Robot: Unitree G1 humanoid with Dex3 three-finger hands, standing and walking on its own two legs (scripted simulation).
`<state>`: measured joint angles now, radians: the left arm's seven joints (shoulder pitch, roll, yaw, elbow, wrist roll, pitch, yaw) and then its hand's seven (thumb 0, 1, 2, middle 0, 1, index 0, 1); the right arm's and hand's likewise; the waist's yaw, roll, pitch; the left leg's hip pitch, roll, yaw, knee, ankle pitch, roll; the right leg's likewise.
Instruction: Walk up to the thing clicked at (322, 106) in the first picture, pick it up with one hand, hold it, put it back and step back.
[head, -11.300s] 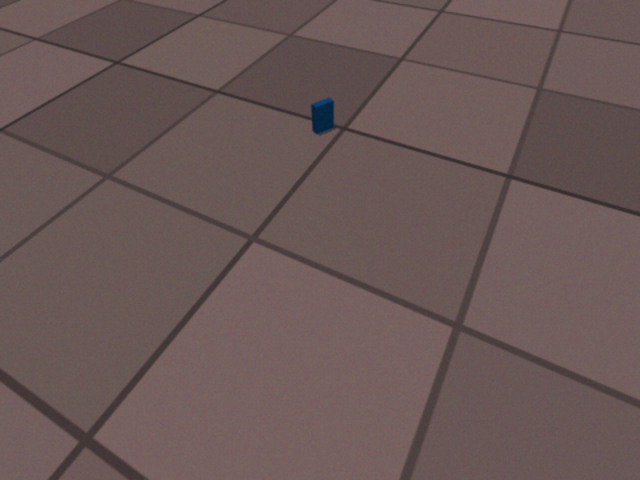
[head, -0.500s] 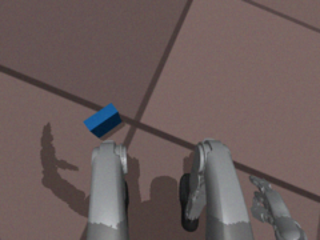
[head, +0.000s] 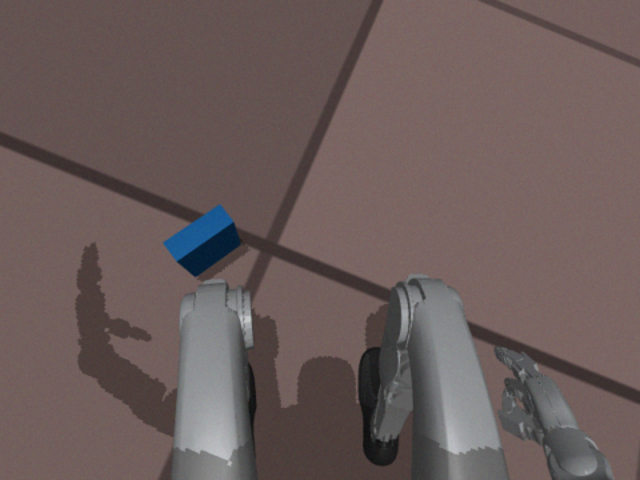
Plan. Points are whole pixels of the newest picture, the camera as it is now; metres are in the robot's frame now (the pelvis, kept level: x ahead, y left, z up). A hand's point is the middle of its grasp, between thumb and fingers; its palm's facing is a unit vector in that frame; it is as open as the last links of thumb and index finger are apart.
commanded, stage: approach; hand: left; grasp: from the side
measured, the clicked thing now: (206, 243) +0.42 +0.20 -0.31
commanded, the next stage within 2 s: close in in 0.48 s
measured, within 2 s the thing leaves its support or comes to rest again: neither
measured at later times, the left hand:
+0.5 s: hand (85, 256) +0.37 +0.35 -0.18, palm faces +0.11 -0.99 +0.02, open 17.1 cm
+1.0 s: hand (160, 260) +0.38 +0.26 -0.25, palm faces +0.11 -0.99 +0.03, open 17.6 cm
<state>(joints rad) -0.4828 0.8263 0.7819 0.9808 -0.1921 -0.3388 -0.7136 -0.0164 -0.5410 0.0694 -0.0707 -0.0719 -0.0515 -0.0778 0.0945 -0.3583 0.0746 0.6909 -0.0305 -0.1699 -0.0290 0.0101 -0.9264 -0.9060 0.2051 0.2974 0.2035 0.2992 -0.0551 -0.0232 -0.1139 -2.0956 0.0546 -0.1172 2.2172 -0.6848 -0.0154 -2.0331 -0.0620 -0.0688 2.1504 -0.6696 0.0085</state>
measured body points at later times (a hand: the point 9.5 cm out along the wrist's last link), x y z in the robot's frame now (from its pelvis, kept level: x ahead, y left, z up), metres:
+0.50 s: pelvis -0.01 +0.00 -0.08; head +0.22 +0.11 +0.29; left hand +0.35 +0.40 -0.18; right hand +0.18 -0.27 -0.15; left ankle +0.08 +0.13 -0.36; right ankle +0.10 -0.13 -0.36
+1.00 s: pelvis -0.02 +0.01 -0.11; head +0.20 +0.15 +0.26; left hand +0.36 +0.32 -0.25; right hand +0.18 -0.25 -0.16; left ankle +0.08 +0.13 -0.36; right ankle +0.10 -0.13 -0.36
